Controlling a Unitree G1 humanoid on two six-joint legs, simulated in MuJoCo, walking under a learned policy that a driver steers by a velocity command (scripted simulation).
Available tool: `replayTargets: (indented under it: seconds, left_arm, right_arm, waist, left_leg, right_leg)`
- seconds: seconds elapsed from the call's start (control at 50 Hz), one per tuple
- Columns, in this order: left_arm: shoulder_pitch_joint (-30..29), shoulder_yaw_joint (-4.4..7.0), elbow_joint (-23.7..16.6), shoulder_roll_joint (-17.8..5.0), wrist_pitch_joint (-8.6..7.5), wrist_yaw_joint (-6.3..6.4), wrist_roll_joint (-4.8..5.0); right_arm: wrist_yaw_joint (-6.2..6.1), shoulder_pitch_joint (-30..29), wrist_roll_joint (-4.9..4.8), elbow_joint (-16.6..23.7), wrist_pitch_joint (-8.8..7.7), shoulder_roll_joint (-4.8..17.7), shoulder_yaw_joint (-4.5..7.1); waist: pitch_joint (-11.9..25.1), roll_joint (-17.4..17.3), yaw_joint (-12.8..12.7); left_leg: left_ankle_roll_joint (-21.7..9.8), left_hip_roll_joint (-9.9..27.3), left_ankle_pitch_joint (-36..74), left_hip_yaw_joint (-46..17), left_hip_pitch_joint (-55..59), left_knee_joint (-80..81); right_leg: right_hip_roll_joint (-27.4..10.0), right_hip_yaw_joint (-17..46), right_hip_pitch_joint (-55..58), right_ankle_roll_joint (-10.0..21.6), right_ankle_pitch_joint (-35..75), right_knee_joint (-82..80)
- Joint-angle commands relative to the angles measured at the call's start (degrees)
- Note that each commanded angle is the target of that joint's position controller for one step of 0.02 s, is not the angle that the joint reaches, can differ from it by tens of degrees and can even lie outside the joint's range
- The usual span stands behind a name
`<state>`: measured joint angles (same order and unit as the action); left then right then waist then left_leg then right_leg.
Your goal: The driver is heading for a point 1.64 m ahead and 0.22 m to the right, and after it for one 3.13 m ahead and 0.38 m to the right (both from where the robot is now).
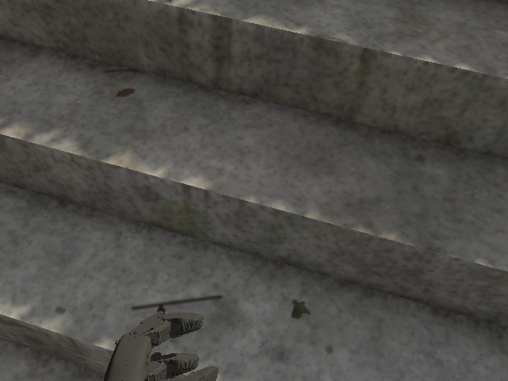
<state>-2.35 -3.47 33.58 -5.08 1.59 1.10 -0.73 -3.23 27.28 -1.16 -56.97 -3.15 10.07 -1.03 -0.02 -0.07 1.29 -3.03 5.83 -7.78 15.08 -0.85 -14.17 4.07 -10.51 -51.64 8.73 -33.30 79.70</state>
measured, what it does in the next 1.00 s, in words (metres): climbs, turning right: left foot 0.19 m higher, then right foot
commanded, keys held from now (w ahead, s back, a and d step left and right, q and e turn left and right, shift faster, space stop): w+e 0.18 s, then e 0.36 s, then no key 0.44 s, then q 0.02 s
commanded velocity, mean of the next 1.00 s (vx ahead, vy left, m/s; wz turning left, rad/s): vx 0.21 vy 0.00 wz -0.41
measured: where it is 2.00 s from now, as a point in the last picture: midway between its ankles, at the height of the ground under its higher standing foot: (284, 334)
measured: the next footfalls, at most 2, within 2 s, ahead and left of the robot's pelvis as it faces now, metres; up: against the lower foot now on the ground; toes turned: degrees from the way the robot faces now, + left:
left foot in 0.50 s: +0.49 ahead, +0.05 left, +0.37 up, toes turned -15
right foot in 0.96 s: +0.41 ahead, -0.18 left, +0.37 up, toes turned -28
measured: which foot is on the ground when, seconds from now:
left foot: down 0.00-0.02, up 0.04-0.48, down 0.50-0.98, up 1.00-1.00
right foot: down 0.00-0.50, up 0.52-0.94, down 0.96-1.00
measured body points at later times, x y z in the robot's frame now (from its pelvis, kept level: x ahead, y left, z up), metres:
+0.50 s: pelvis +0.26 +0.00 +0.18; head +0.33 -0.02 +0.62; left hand +0.23 +0.27 +0.06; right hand +0.52 -0.18 +0.13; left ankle +0.45 +0.06 -0.41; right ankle +0.09 -0.05 -0.56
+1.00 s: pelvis +0.37 -0.05 +0.32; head +0.37 -0.07 +0.77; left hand +0.57 +0.07 +0.20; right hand +0.31 -0.28 +0.17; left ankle +0.45 +0.06 -0.40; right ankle +0.38 -0.16 -0.40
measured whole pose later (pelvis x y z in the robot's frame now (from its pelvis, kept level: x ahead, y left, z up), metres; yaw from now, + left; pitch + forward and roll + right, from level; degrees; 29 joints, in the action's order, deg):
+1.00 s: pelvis +0.37 -0.05 +0.32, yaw -25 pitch +0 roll +1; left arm 13.6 0.7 42.4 -4.0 -0.9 1.4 -1.1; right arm -1.9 19.6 1.1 -48.9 -1.4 8.6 4.2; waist 0.5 -0.9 2.0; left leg -0.8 5.0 -19.9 7.9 -20.6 -39.8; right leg -1.2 -3.2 -22.3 2.2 -17.6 37.5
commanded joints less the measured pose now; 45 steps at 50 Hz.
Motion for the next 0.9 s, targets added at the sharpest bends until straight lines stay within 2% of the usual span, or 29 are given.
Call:
replayTargets:
  seconds: [0.02,0.04,0.06,0.08,0.1,0.12,0.16,0.22,0.26,0.32,0.34,0.38,0.4,0.42,0.44,0.46,0.48,0.5,0.52,0.54,0.56,0.58,0.6,0.64,0.72,0.78,0.82,0.86,0.9]
  left_arm:
    - [21.5,6.05,2.6,-15.1,-0.23,0.67,-1.08]
    - [18.4,9.09,2.7,-21.0,1.09,1.61,-1.91]
    - [12.5,8.75,2.5,-19.2,0.51,1.79,-1.49]
    - [13.2,7.53,5.6,-14.7,-0.98,1.16,-1.51]
    - [14.4,7.03,9.4,-12.7,-2.53,0.95,-1.78]
    - [14.9,6.16,12.7,-9.1,-3.56,0.50,-1.99]
    - [16.4,5.60,15.9,-7.3,-5.11,-0.87,-1.11]
    - [20.1,6.11,17.0,-9.0,-6.53,-1.15,0.64]
    - [27.4,6.56,17.6,-11.1,-6.88,0.00,-0.30]
    - [34.3,7.53,18.7,-13.6,-6.57,0.66,-1.30]
    - [36.9,7.43,20.2,-12.5,-5.67,0.86,-0.33]
    - [38.4,7.49,20.2,-12.3,-4.83,1.94,-0.42]
    - [37.7,8.27,18.5,-14.0,-4.18,2.82,0.82]
    - [37.9,8.47,18.5,-14.3,-3.49,3.09,0.73]
    - [28.1,8.67,14.3,-14.8,-3.55,2.96,0.13]
    - [23.6,9.99,11.2,-18.9,-4.72,2.72,1.08]
    - [18.5,11.79,9.4,-23.6,-6.64,1.80,3.56]
    - [15.8,12.09,8.4,-23.0,-8.44,0.14,4.46]
    - [16.5,10.40,3.6,-14.2,-8.87,-2.04,4.46]
    - [19.3,10.13,3.3,-15.0,-8.64,-2.97,-0.60]
    - [18.7,9.90,3.0,-11.7,-7.03,-3.18,-1.51]
    - [19.9,9.23,3.2,-8.8,-5.15,-2.29,-2.91]
    - [19.1,7.93,3.3,-5.9,-3.73,-1.12,-3.87]
    - [18.9,5.90,2.1,-2.5,-1.85,0.22,-3.18]
    - [16.8,4.65,-1.1,-1.0,-1.73,1.49,-2.16]
    - [13.3,5.61,-1.9,-5.6,-1.71,1.02,-1.61]
    - [11.7,5.38,-1.7,-6.1,-1.24,0.00,-1.00]
    - [11.1,4.75,1.2,-4.8,-1.52,-1.12,2.05]
    - [15.4,5.30,3.8,-3.1,-1.49,-0.34,0.59]
  right_arm:
    - [2.96,-8.9,1.00,14.4,-1.30,15.3,4.64]
    - [5.22,-16.6,3.53,18.2,-1.59,12.8,5.40]
    - [6.18,-14.9,5.93,20.9,-1.47,4.8,3.55]
    - [5.85,-15.0,6.02,22.1,-1.54,2.1,2.49]
    - [4.46,-15.4,5.39,23.5,-1.24,-0.5,1.54]
    - [3.49,-14.9,5.11,24.8,-1.13,-2.4,0.51]
    - [2.30,-13.0,5.01,24.5,0.43,-3.3,-0.31]
    - [2.03,-20.1,5.56,26.5,1.06,-1.2,-0.52]
    - [1.42,-23.7,4.92,27.3,0.53,-2.4,-0.28]
    - [2.02,-35.2,5.23,33.0,-0.57,-5.5,-1.58]
    - [2.15,-40.5,5.84,36.1,-0.06,-7.4,-2.85]
    - [2.71,-45.3,4.88,39.0,0.82,-6.4,-3.04]
    - [3.20,-45.3,4.26,40.4,1.68,-7.0,-3.70]
    - [3.39,-46.2,3.57,40.6,2.42,-6.3,-3.61]
    - [3.11,-34.8,2.56,36.3,2.69,-6.1,-2.87]
    - [2.10,-22.2,1.27,32.9,2.92,-1.6,-0.76]
    - [1.21,-11.2,0.45,30.1,2.86,3.4,2.25]
    - [0.75,-6.1,1.92,27.3,2.51,8.2,4.24]
    - [0.05,-7.4,3.16,26.1,1.84,13.3,5.54]
    - [-0.83,-13.4,2.18,28.3,3.55,10.2,5.65]
    - [-1.32,-19.1,1.30,26.9,3.90,5.3,4.70]
    - [-1.69,-22.6,1.86,24.4,3.95,0.0,3.72]
    - [-2.08,-22.1,2.58,21.3,3.51,-3.4,3.02]
    - [-1.47,-20.5,3.68,16.5,1.56,-4.7,2.73]
    - [1.82,-15.4,3.22,11.0,-1.42,-0.8,3.95]
    - [0.68,-18.3,3.24,12.8,-1.83,2.7,4.47]
    - [-0.43,-19.6,3.23,13.1,-1.91,4.9,4.94]
    - [-0.73,-15.7,3.21,12.7,-2.07,7.4,5.86]
    - [0.12,-11.9,2.83,11.5,-1.91,7.2,6.50]
  waist:
    - [19.4,-0.7,-12.1]
    - [17.4,9.2,-11.2]
    - [10.9,5.8,-5.7]
    - [2.8,-0.9,-3.0]
    - [-5.2,-3.1,0.4]
    - [-5.8,-1.1,2.4]
    - [-6.2,0.6,3.9]
    - [-7.0,-1.7,1.6]
    - [-2.1,2.7,-2.8]
    - [-1.3,6.4,-7.1]
    - [-1.5,5.2,-7.5]
    - [-2.7,4.0,-9.0]
    - [0.2,3.7,-8.5]
    - [0.7,4.3,-8.7]
    - [6.9,7.7,-1.5]
    - [17.6,11.2,4.1]
    - [26.2,11.5,11.3]
    - [28.5,3.6,14.0]
    - [33.3,-24.7,9.6]
    - [36.7,-18.1,6.0]
    - [28.2,-11.7,1.2]
    - [15.3,-1.8,-2.7]
    - [5.3,1.9,-3.9]
    - [-2.0,1.8,-5.9]
    - [0.2,-3.4,-7.4]
    - [4.1,-2.5,-7.1]
    - [5.0,-3.5,-7.3]
    - [7.3,-7.5,-3.1]
    - [7.9,-10.8,-1.8]
  left_leg:
    - [-3.8,3.6,60.5,-4.3,-22.4,-52.0]
    - [-1.2,-8.5,4.3,-15.2,-39.9,-77.5]
    - [-0.3,-7.0,2.1,-23.1,-48.4,-95.9]
    - [-0.3,-6.3,3.3,-21.7,-52.1,-101.3]
    - [-0.5,-5.0,1.4,-20.0,-55.8,-100.4]
    - [-1.0,-4.8,-0.9,-19.2,-58.7,-104.0]
    - [-1.4,-3.3,-2.7,-18.6,-61.0,-102.3]
    - [0.0,-2.4,-2.4,-14.2,-63.1,-91.0]
    - [0.8,-4.7,-6.4,-10.2,-71.4,-101.9]
    - [-1.2,-3.6,-17.0,-12.1,-89.1,-112.6]
    - [-1.5,-3.2,-18.3,-12.2,-86.2,-104.0]
    - [-0.3,-3.9,-18.6,-10.1,-83.1,-93.4]
    - [-1.0,-3.2,-19.7,-9.6,-70.0,-80.9]
    - [-1.5,-4.3,-19.0,-7.3,-60.9,-73.3]
    - [-3.6,-6.4,-19.0,-7.3,-40.3,-63.8]
    - [-4.2,-8.5,-12.4,-9.7,-20.3,-59.7]
    - [-4.9,-7.5,-6.2,-14.6,-8.1,-50.8]
    - [-6.2,-4.7,-2.0,-19.8,-0.5,-36.9]
    - [-18.1,18.1,29.2,-50.7,10.4,-22.6]
    - [-19.1,18.0,23.6,-63.5,2.6,-15.7]
    - [-17.7,14.4,0.8,-57.3,-5.6,-16.1]
    - [-15.2,12.5,-15.8,-49.5,-15.6,-19.3]
    - [-12.5,9.5,-23.0,-42.8,-25.2,-21.5]
    - [-10.4,7.6,-20.7,-34.1,-35.6,-19.8]
    - [-8.3,8.5,-5.4,-27.6,-27.6,-15.6]
    - [-9.6,9.5,1.9,-23.1,-26.0,-11.8]
    - [-8.8,6.7,-0.4,-17.3,-26.0,-8.9]
    - [-8.6,4.9,7.7,-12.6,-24.6,-3.8]
    - [-8.1,8.5,8.8,-15.8,-20.3,-5.0]
  right_leg:
    - [-4.0,40.2,41.0,8.8,-14.4,-37.7]
    - [-11.8,74.0,42.2,12.2,-16.8,-62.0]
    - [-15.4,72.1,35.7,10.8,-12.9,-63.9]
    - [-13.8,64.5,27.4,8.8,-12.8,-61.2]
    - [-11.6,52.5,20.4,6.6,-6.0,-57.1]
    - [-9.1,45.2,19.9,5.0,2.3,-56.0]
    - [-5.2,31.9,20.6,2.3,11.6,-55.0]
    - [-4.0,28.2,23.3,1.6,30.6,-55.4]
    - [-7.0,30.9,35.7,3.9,51.0,-55.0]
    - [-10.7,34.4,52.0,4.7,44.5,-57.5]
    - [-8.2,33.1,50.2,2.7,43.6,-59.0]
    - [-9.2,33.9,50.0,3.4,48.3,-64.1]
    - [-11.3,32.3,48.1,4.0,57.5,-71.6]
    - [-11.3,30.4,46.5,2.9,64.3,-73.7]
    - [-9.2,22.1,40.8,1.1,88.4,-67.0]
    - [-9.8,24.4,38.8,-0.8,110.9,-60.0]
    - [-11.3,27.2,41.9,-2.5,118.0,-48.7]
    - [-7.9,25.9,40.1,-5.4,97.7,-34.6]
    - [8.5,22.1,20.3,-10.4,16.2,-3.4]
    - [6.4,24.4,19.2,-10.2,12.6,17.6]
    - [3.6,22.9,15.8,-9.9,18.1,21.1]
    - [0.4,19.0,10.6,-9.3,22.1,21.8]
    - [-0.8,18.9,7.8,-8.2,23.6,21.4]
    - [0.5,19.5,6.2,-6.8,24.5,26.5]
    - [-0.7,22.0,-4.7,-6.2,26.2,29.1]
    - [-3.0,19.1,0.6,-7.8,30.1,15.9]
    - [-7.2,13.8,9.6,-8.2,28.0,-4.0]
    - [-7.3,5.7,26.4,-6.8,17.9,-23.1]
    - [-7.7,5.5,33.6,-5.7,20.8,-29.9]
Over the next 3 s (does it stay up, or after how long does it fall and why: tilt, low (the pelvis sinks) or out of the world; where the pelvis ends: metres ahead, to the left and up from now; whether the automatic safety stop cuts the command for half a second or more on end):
stays up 0.43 -0.11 0.34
